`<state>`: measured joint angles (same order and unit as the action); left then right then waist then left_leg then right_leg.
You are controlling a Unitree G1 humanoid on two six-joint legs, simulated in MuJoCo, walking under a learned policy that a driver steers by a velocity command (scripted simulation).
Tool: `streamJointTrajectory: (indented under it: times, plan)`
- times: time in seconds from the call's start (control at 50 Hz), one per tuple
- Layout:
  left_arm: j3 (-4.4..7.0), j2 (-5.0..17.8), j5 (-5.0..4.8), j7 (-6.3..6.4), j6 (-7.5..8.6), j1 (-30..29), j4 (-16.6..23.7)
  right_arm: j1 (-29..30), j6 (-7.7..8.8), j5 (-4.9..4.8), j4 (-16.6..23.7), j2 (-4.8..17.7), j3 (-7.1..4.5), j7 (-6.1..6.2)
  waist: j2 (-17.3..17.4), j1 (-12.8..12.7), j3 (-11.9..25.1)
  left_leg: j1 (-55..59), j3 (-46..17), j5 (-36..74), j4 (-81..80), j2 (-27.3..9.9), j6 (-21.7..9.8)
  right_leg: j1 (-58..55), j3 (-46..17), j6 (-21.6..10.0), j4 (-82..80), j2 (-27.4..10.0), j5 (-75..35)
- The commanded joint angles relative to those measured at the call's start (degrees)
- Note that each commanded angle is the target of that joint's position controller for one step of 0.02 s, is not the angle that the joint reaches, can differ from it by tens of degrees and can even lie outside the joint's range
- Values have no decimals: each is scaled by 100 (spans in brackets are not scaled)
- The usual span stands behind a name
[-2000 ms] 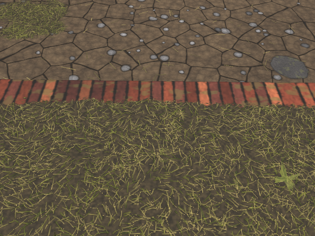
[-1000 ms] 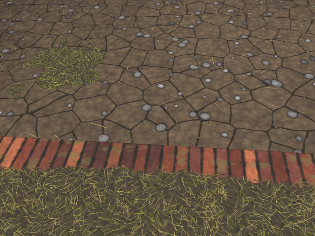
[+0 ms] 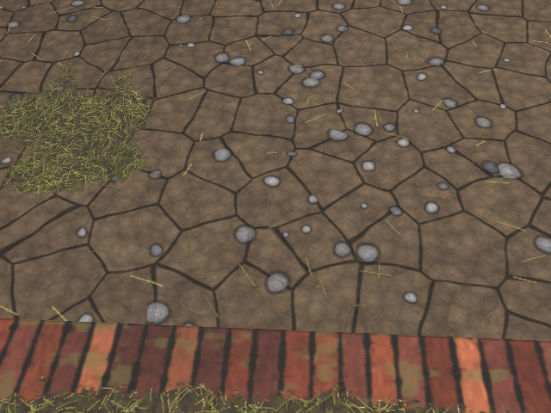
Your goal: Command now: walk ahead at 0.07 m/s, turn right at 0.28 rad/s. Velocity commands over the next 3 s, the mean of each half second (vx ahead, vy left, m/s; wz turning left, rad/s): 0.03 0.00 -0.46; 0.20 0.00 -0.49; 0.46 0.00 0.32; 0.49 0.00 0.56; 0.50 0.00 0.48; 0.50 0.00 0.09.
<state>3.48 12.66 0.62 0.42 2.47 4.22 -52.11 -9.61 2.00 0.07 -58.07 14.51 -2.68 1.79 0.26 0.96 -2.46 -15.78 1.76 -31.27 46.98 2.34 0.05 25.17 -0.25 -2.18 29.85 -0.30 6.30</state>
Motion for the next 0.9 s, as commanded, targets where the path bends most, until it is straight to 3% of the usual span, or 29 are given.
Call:
streamJointTrajectory:
  times: [0.02,0.04,0.1,0.2,0.24,0.26,0.28,0.3,0.32,0.34,0.36,0.38,0.42,0.46,0.52,0.58,0.62,0.66,0.7,0.72,0.74,0.76,0.78,0.8,0.82,0.84,0.86,0.9]
  plan:
    - [262,1164,-44,52,-27,317,352,-129,-168,-89,328,627,-171,112,-706,-192,1010,-1689,-458,-399,1799,-167,112,-1887,-2453,-1411,-1224,-1643,-718]
    - [274,1183,-38,96,-50,53,466,-90,-215,-72,344,690,-218,140,-580,-87,862,-1542,-508,-49,1654,-279,115,-1411,-2282,-1259,-1368,-1509,-163]
    - [294,1076,19,161,-166,-91,576,-71,-227,-37,362,503,-221,186,-835,-12,777,-950,-318,496,627,-150,142,-714,-1871,-1056,-1593,-1025,585]
    - [354,1168,-71,235,-252,-2,683,-130,-176,-75,399,527,-215,106,-1011,-6,944,-172,-332,1184,-791,31,129,-617,-2068,-915,-1620,-912,794]
    - [350,1159,-148,276,-318,-135,783,-480,-163,-66,322,577,-243,36,-953,240,905,512,-207,1753,-1771,69,-16,-266,-2045,-645,-1471,-711,1134]
    - [323,1057,-177,292,-352,-63,816,-741,-168,-25,281,747,-299,18,-754,341,861,1079,-316,1808,-2300,-209,-170,203,-1866,-369,-1135,-454,1496]
    - [238,669,-177,284,-386,131,853,-972,-191,102,306,1189,-402,43,442,262,902,1703,-1639,1203,-2941,-1580,-585,1119,-1171,-14,489,132,2249]
    - [266,688,-183,263,-314,49,1126,-359,-177,318,536,1567,-455,18,1777,63,511,723,-3213,1424,-3561,-2660,-1383,1764,-618,157,1737,729,2682]
    - [424,1213,-152,234,-262,106,1012,147,-123,390,803,1224,-357,75,1218,-73,458,422,-2911,1693,-3534,-2573,-1514,1482,-973,192,2647,410,2408]
    - [506,1342,-169,212,-289,430,846,592,-85,279,931,967,-290,120,872,-316,414,371,-2217,1968,-3362,-2204,-1210,1402,-927,204,3044,421,1981]
    - [507,1224,-131,242,-357,685,670,773,-66,153,1036,849,-253,134,691,-372,419,501,-1712,2107,-3240,-1891,-961,1406,-816,292,3364,395,1680]
    - [493,1128,-97,249,-408,777,634,777,-61,66,1053,798,-232,147,645,-326,323,556,-1416,2377,-3183,-1813,-906,1486,-765,398,3704,344,1444]
    - [460,987,-135,225,-445,650,749,490,-79,72,999,716,-180,191,619,-184,276,610,-900,2853,-3175,-1676,-987,1470,-538,559,4036,277,1193]
    - [395,873,-187,211,-450,346,971,161,-117,82,923,774,-185,236,737,14,213,1093,-690,3114,-3142,-1686,-1074,1724,-406,702,3525,121,1062]
    - [290,746,-179,136,-448,37,1266,-98,-166,62,890,1044,-270,258,816,216,341,1597,-543,3537,-3058,-1890,-1178,1543,-193,827,2642,-123,1159]
    - [204,677,-181,10,-455,-101,1482,-20,-197,28,970,1275,-370,198,896,263,382,1390,-228,3832,-2980,-2015,-1210,829,139,722,1859,-255,1404]
    - [225,774,-196,-61,-487,-52,1537,2,-209,-3,1019,1356,-422,130,946,242,413,1249,-73,4076,-2862,-2071,-1183,356,379,581,1434,-180,1422]
    - [241,807,-218,-132,-541,-68,1606,-69,-193,-99,1042,1438,-479,50,927,251,467,1186,-100,3087,-2920,-2219,-1100,-2,503,359,980,-153,1420]
    - [272,804,-234,-200,-555,193,1546,56,-159,-214,1054,1431,-495,-18,850,2,426,847,-18,1829,-2777,-2212,-892,-699,655,49,165,-60,1146]
    - [337,881,-248,-191,-541,617,1358,62,-141,-222,1030,1266,-459,-49,687,-179,487,423,206,1387,-2371,-2063,-717,-1442,739,-121,-232,111,1054]
    - [494,1161,-299,-135,-509,1362,1093,-10,-119,-129,1005,914,-361,-94,90,-433,788,-346,634,1092,-1225,-1737,-435,-2671,329,-380,-484,40,1099]
    - [653,1822,-298,-41,-445,1989,1017,300,-57,124,1274,366,-181,-170,-1615,-538,899,-2097,1069,-508,1212,-1043,23,-3711,-1898,-961,-722,-1448,514]
    - [575,1958,-152,-138,-203,1907,1255,730,115,25,1652,572,-236,-186,-1623,-631,901,-3638,13,-768,2192,-274,143,-3645,-4177,-2038,-1588,-2221,1952]
    - [458,1530,-131,-191,-34,1793,1244,1089,235,-184,1741,991,-331,-231,-1043,-676,501,-3913,-421,-312,2413,-574,18,-3433,-3852,-1946,-1823,-2134,2260]
    - [363,1281,-168,-169,58,1506,1252,991,316,-216,1715,1142,-377,-276,-989,-451,197,-3907,-477,365,2173,-734,-103,-3188,-3252,-1670,-1809,-1882,2085]
    - [306,1144,-197,-136,85,1255,1333,788,356,-102,1531,1171,-402,-262,-654,-297,108,-3608,-499,897,1879,-877,-109,-2911,-2720,-1424,-1783,-1586,1695]
    - [279,1121,-187,-94,82,1076,1383,704,385,-10,1492,1179,-419,-249,-644,-175,61,-3308,-507,1321,1449,-898,-60,-2652,-2374,-1295,-1839,-1382,1225]
    - [224,1040,-78,-14,126,1059,1405,494,380,-9,1323,1012,-381,-308,-624,-89,198,-2912,-330,2093,1012,-854,42,-2566,-1740,-1156,-1964,-1192,70]
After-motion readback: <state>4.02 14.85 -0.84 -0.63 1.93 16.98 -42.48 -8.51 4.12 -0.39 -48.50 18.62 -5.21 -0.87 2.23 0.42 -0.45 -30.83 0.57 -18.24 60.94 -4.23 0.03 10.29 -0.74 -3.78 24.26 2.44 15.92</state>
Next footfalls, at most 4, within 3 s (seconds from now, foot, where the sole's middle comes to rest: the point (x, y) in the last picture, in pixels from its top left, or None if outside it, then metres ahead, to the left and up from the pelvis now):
0.26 left None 0.08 0.13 -0.77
0.74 right None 0.01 -0.11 -0.77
1.26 left None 0.43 -0.10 -0.77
1.74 right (450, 338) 0.63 -0.39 -0.77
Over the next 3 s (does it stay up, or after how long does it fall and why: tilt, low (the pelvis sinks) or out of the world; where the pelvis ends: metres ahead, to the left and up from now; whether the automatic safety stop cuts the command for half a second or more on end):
stays up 1.22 -0.19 -0.01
